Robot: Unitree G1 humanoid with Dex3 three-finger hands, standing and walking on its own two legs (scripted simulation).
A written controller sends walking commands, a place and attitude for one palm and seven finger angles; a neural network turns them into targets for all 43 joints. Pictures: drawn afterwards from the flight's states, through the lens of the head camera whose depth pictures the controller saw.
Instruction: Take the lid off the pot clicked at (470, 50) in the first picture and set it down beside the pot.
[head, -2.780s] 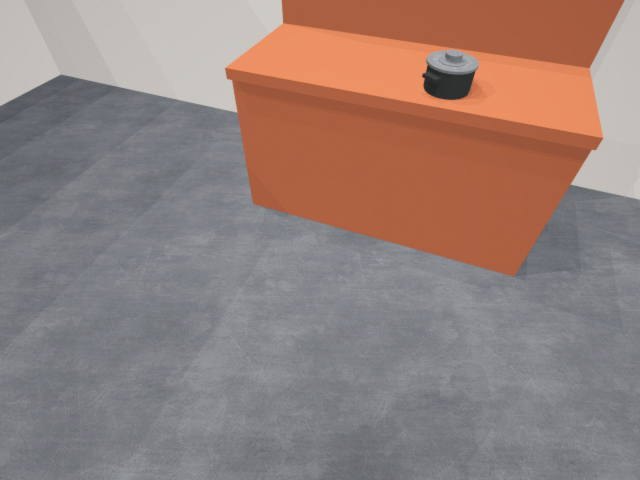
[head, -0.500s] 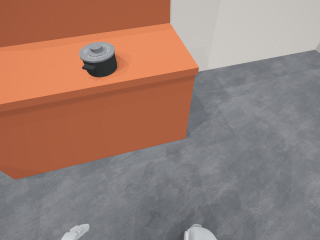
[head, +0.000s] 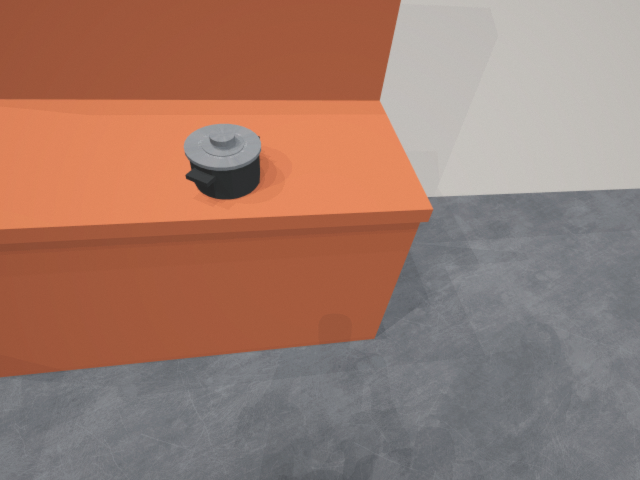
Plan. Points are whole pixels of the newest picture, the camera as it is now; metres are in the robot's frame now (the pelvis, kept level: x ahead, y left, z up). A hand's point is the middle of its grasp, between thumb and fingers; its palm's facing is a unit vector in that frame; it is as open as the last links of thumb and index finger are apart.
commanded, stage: turn to face it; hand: left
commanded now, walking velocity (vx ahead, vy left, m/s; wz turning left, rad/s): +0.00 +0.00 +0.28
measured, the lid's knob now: (222, 137) +0.73 +0.23 +0.01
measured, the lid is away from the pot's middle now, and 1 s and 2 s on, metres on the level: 0.00 0.00 0.00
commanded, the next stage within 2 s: take the last steps up to it in 0.24 s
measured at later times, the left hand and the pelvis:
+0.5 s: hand out of the picture +0.01 +0.13 -0.15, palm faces +0.23 -0.94 -0.24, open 7.4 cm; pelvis +0.02 -0.06 +0.01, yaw +9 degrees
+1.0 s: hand out of the picture +0.04 +0.18 -0.16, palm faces +0.26 -0.95 -0.18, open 7.4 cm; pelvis +0.11 +0.01 +0.01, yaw +11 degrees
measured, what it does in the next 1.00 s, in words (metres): walks ahead: right foot, then left foot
